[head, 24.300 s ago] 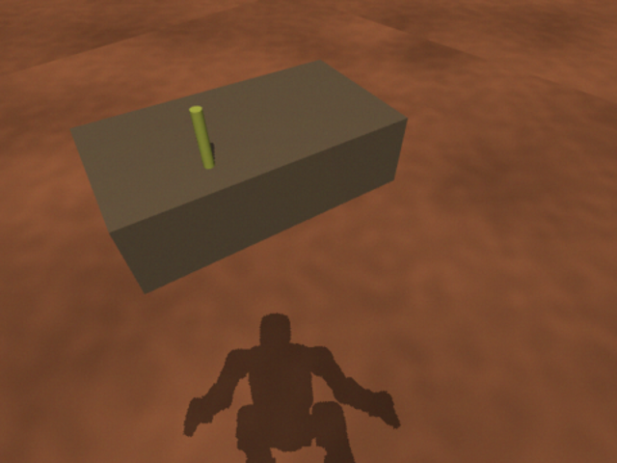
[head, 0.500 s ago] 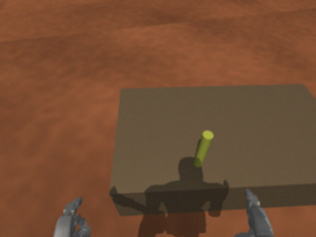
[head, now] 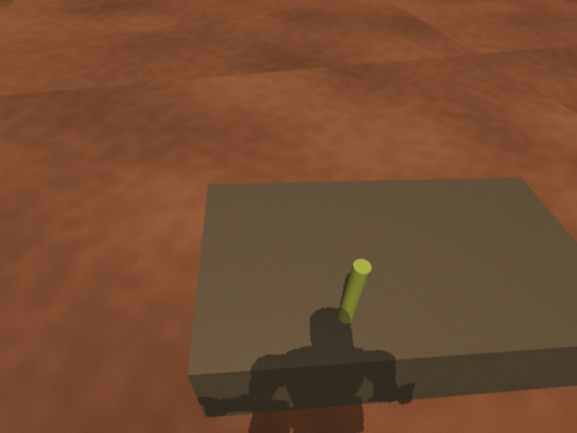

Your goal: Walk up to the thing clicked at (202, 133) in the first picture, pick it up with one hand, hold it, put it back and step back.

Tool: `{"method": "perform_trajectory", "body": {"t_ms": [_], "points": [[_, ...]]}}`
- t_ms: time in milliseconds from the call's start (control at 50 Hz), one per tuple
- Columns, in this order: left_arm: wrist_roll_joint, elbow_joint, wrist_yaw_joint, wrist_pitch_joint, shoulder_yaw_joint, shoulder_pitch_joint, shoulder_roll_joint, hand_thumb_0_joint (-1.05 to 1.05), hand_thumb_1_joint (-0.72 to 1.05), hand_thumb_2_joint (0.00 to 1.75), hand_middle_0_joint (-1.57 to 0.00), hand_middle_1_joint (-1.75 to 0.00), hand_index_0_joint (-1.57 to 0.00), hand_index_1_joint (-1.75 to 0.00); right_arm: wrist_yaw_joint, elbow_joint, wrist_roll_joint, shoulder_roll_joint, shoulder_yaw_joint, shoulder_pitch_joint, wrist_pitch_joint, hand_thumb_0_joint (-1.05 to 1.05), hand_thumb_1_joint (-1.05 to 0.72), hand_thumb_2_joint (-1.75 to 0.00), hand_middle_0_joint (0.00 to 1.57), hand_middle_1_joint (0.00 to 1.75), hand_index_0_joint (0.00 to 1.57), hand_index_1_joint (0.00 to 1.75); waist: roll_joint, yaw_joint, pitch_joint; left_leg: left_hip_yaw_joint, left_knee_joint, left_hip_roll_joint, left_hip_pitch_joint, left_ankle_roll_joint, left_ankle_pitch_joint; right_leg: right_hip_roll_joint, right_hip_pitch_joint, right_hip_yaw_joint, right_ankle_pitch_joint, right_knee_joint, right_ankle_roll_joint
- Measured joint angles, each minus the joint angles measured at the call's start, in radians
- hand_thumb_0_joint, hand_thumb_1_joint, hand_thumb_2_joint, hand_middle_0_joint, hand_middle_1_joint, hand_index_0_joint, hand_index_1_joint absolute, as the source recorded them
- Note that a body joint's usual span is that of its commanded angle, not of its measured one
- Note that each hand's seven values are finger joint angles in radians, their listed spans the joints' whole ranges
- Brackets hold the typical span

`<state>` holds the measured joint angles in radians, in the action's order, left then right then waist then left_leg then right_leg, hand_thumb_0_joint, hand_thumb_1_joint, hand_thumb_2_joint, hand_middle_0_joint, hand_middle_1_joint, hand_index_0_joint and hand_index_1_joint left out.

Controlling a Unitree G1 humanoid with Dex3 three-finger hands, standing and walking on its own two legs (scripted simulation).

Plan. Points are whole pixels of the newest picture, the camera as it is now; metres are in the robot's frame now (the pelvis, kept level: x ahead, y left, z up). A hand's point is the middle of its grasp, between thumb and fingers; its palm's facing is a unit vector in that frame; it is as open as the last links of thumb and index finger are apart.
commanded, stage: home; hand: right
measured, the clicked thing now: (353, 293) +0.51 -0.18 -0.29
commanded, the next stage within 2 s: stand in 1.04 s
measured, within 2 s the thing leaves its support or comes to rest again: neither
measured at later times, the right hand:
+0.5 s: hand out of the picture +0.04 -0.25 -0.14, palm faces -0.01 +0.93 -0.37, open 17.4 cm
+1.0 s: hand out of the picture +0.06 -0.24 -0.14, palm faces -0.01 +0.93 -0.36, open 17.4 cm
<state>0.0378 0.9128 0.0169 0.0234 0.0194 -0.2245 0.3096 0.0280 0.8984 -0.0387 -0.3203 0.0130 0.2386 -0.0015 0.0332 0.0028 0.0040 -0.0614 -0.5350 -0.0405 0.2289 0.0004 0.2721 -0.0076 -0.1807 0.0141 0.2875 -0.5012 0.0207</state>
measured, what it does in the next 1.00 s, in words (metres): stands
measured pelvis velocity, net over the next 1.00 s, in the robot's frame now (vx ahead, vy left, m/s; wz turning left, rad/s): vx -0.01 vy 0.01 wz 0.00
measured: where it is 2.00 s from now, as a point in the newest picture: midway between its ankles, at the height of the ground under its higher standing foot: outside the picture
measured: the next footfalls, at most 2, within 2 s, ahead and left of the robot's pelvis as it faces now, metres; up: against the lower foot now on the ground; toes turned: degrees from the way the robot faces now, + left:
none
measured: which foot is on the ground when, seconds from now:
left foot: down 0.00-1.00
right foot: down 0.00-1.00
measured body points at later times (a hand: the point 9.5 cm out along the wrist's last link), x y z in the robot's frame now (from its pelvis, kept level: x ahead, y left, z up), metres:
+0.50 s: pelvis -0.01 +0.00 +0.01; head -0.02 +0.02 +0.46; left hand +0.04 +0.29 -0.14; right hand +0.04 -0.29 -0.12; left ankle +0.01 +0.12 -0.74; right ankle -0.01 -0.13 -0.74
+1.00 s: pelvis -0.01 +0.01 +0.01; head +0.00 +0.02 +0.46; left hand +0.05 +0.30 -0.13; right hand +0.06 -0.29 -0.12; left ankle +0.01 +0.12 -0.74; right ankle -0.01 -0.13 -0.74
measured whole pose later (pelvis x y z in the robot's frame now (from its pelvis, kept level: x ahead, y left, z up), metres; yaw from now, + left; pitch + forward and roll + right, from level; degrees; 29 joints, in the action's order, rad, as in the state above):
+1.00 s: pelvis -0.01 +0.01 +0.01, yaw +0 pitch -3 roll +0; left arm 0.02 1.12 0.00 0.01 0.00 -0.16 0.33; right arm 0.01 1.13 -0.01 -0.32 0.00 0.13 -0.01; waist 0.02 0.00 0.04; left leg -0.08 -0.35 -0.01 0.13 0.02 0.17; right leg -0.03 -0.10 0.02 0.19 -0.34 0.04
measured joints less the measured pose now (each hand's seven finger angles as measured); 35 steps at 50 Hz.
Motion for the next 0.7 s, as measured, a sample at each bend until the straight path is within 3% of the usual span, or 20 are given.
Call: {"method": "perform_trajectory", "body": {"t_ms": [280,700], "points": [[-0.006,0.123,-0.006,0.005,-0.012,0.039,0.002,0.00,0.91,0.90,-0.21,-0.30,-0.20,-0.30,0.001,0.161,0.013,0.010,-0.015,-0.044,-0.004,-0.01,0.52,-0.06,0.06,0.05,0.06,0.05,0.001,0.002,0.025,-0.009,0.128,0.007,-0.083,0.000,-0.074,-0.004,0.077,0.006,-0.073,0.122,0.002],[-0.016,0.199,-0.010,-0.005,-0.021,0.055,0.018,0.00,0.91,0.90,-0.21,-0.30,-0.20,-0.30,-0.007,0.232,0.020,0.001,-0.017,-0.078,-0.002,-0.01,0.53,-0.06,0.06,0.05,0.06,0.05,-0.002,-0.003,0.037,-0.013,0.167,0.019,-0.095,0.012,-0.099,-0.015,0.092,0.010,-0.103,0.167,0.012]]}}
